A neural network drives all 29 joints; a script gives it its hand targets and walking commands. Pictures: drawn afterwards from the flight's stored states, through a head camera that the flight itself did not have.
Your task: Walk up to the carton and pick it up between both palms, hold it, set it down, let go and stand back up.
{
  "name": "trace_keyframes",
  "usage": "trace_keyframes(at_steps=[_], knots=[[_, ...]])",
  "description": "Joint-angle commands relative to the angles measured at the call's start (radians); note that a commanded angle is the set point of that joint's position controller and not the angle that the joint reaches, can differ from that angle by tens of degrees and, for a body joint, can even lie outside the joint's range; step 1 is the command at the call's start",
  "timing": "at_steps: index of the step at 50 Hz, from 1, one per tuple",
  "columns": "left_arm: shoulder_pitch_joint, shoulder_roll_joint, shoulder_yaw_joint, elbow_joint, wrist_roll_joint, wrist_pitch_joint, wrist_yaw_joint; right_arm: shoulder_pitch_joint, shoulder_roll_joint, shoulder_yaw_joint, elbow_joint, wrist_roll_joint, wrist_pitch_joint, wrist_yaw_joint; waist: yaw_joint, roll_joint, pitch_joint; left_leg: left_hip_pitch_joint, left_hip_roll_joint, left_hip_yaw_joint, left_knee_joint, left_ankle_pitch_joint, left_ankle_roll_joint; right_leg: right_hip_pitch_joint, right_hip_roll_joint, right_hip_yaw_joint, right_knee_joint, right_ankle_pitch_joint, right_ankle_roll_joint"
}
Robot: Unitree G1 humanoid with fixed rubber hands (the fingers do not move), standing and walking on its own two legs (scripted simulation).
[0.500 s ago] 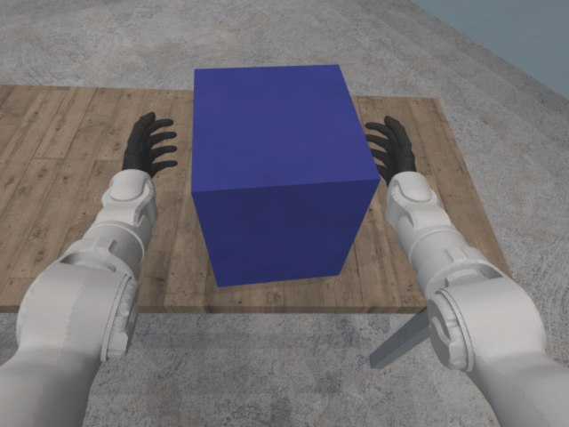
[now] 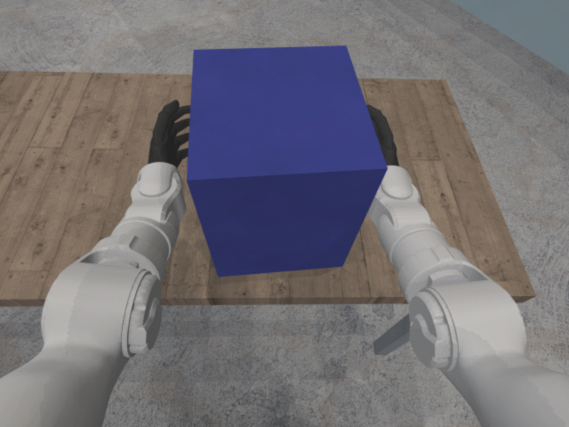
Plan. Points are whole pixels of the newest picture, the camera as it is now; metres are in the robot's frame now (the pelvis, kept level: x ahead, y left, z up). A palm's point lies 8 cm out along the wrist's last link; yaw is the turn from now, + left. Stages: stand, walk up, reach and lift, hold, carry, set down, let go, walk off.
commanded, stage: reach and lift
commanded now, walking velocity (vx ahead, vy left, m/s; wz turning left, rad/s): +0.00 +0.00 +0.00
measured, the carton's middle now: (276, 170) +0.48 +0.01 +0.06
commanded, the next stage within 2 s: none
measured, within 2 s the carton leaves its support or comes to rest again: neither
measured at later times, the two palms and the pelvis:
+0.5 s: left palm (166, 168) +0.46 +0.16 +0.08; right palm (381, 181) +0.44 -0.13 +0.08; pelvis +0.03 +0.01 +0.02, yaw -1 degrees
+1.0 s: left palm (166, 168) +0.46 +0.16 +0.08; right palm (380, 182) +0.44 -0.13 +0.08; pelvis +0.03 +0.01 +0.02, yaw -1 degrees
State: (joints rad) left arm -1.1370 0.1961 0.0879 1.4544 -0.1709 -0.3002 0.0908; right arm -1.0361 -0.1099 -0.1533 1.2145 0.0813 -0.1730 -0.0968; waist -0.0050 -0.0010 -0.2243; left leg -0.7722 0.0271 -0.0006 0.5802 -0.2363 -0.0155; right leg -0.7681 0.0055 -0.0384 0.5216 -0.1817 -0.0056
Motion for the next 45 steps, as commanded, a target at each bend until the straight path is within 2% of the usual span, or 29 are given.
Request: trace_keyframes(at_steps=[1,3,5,7,9,11,14,16,17,20,25,29,33,36,40,42,43,45], knots=[[-0.524,-0.02,0.132,-0.206,0.186,-0.023,-0.043,-0.501,0.044,-0.138,-0.189,-0.188,-0.053,0.007,0.004,0.049,-0.813,0.327,-0.022,0.096,-0.048,0.498,-0.08,0.657,-0.002,-0.01,0.01,0.55,0.015],[-0.544,-0.221,0.177,-0.232,0.283,-0.03,-0.095,-0.505,0.297,-0.174,-0.215,-0.325,-0.066,0.049,0.003,0.03,-0.765,0.327,-0.03,0.103,-0.098,0.471,-0.063,0.727,-0.013,-0.014,-0.015,0.574,0.022],[-0.506,-0.487,0.184,-0.159,0.394,-0.046,-0.163,-0.463,0.598,-0.192,-0.2,-0.494,-0.088,0.127,0.013,0.052,-0.689,0.366,-0.028,0.111,-0.143,0.461,-0.062,0.78,-0.019,-0.028,-0.051,0.583,0.021],[-0.433,-0.557,0.208,-0.119,0.452,-0.054,-0.181,-0.398,0.665,-0.23,-0.179,-0.584,-0.098,0.174,0.023,0.077,-0.645,0.425,-0.02,0.112,-0.155,0.487,-0.069,0.786,-0.011,-0.038,-0.072,0.562,0.009],[-0.392,-0.554,0.256,-0.118,0.491,-0.039,-0.178,-0.349,0.671,-0.245,-0.171,-0.61,-0.09,0.191,0.032,0.07,-0.576,0.452,-0.011,0.111,-0.174,0.485,-0.069,0.801,-0.003,-0.042,-0.09,0.532,0.006],[-0.39,-0.569,0.258,-0.143,0.502,-0.023,-0.172,-0.35,0.673,-0.243,-0.192,-0.624,-0.093,0.197,0.036,0.08,-0.551,0.462,-0.01,0.112,-0.187,0.482,-0.065,0.794,0.0,-0.046,-0.101,0.502,0.006],[-0.363,-0.564,0.263,-0.186,0.515,-0.001,-0.163,-0.323,0.663,-0.252,-0.198,-0.649,-0.089,0.197,0.029,0.042,-0.512,0.517,-0.009,0.126,-0.192,0.513,-0.063,0.764,0.013,-0.058,-0.126,0.45,0.018],[-0.351,-0.561,0.275,-0.204,0.519,0.011,-0.165,-0.311,0.675,-0.252,-0.199,-0.663,-0.092,0.194,0.036,0.023,-0.481,0.52,-0.01,0.132,-0.191,0.536,-0.059,0.785,0.013,-0.057,-0.134,0.484,0.023],[-0.341,-0.569,0.275,-0.211,0.523,0.015,-0.166,-0.302,0.682,-0.249,-0.204,-0.663,-0.096,0.193,0.036,0.032,-0.475,0.515,-0.009,0.137,-0.188,0.552,-0.06,0.796,0.01,-0.055,-0.13,0.505,0.027],[-0.319,-0.581,0.271,-0.246,0.526,0.025,-0.171,-0.292,0.722,-0.22,-0.217,-0.659,-0.1,0.189,0.042,0.011,-0.475,0.478,-0.015,0.142,-0.2,0.531,-0.045,0.856,0.0,-0.043,-0.122,0.571,0.034],[-0.278,-0.594,0.267,-0.272,0.54,0.047,-0.175,-0.262,0.75,-0.186,-0.233,-0.642,-0.102,0.189,0.051,0.022,-0.446,0.429,-0.021,0.145,-0.218,0.522,-0.032,0.919,-0.013,-0.037,-0.105,0.621,0.043],[-0.265,-0.615,0.248,-0.299,0.531,0.071,-0.178,-0.254,0.756,-0.163,-0.246,-0.628,-0.101,0.189,0.05,0.007,-0.425,0.441,-0.022,0.146,-0.218,0.523,-0.023,0.91,-0.012,-0.035,-0.114,0.619,0.047],[-0.244,-0.641,0.237,-0.32,0.543,0.09,-0.182,-0.24,0.746,-0.164,-0.244,-0.624,-0.1,0.191,0.042,0.032,-0.413,0.49,-0.019,0.144,-0.216,0.554,-0.036,0.887,-0.005,-0.044,-0.126,0.599,0.042],[-0.232,-0.646,0.228,-0.33,0.541,0.1,-0.179,-0.26,0.746,-0.148,-0.277,-0.606,-0.106,0.191,0.056,0.037,-0.433,0.461,-0.023,0.145,-0.221,0.523,-0.031,0.916,-0.011,-0.036,-0.127,0.592,0.035],[-0.221,-0.652,0.228,-0.331,0.537,0.099,-0.175,-0.245,0.75,-0.139,-0.263,-0.606,-0.105,0.196,0.062,0.013,-0.461,0.433,-0.019,0.143,-0.225,0.529,-0.029,0.941,-0.014,-0.038,-0.112,0.63,0.037],[-0.229,-0.66,0.214,-0.336,0.532,0.097,-0.172,-0.263,0.745,-0.141,-0.281,-0.601,-0.111,0.196,0.057,0.015,-0.476,0.451,-0.016,0.141,-0.22,0.537,-0.025,0.913,-0.009,-0.041,-0.117,0.607,0.037],[-0.234,-0.669,0.21,-0.333,0.544,0.1,-0.171,-0.262,0.737,-0.157,-0.267,-0.611,-0.111,0.194,0.047,0.032,-0.456,0.457,-0.013,0.137,-0.22,0.537,-0.035,0.898,-0.007,-0.043,-0.128,0.58,0.03],[-0.22,-0.669,0.222,-0.336,0.55,0.107,-0.17,-0.244,0.732,-0.166,-0.258,-0.611,-0.105,0.197,0.05,0.038,-0.446,0.488,-0.014,0.138,-0.217,0.541,-0.039,0.875,-0.004,-0.051,-0.139,0.562,0.023]])
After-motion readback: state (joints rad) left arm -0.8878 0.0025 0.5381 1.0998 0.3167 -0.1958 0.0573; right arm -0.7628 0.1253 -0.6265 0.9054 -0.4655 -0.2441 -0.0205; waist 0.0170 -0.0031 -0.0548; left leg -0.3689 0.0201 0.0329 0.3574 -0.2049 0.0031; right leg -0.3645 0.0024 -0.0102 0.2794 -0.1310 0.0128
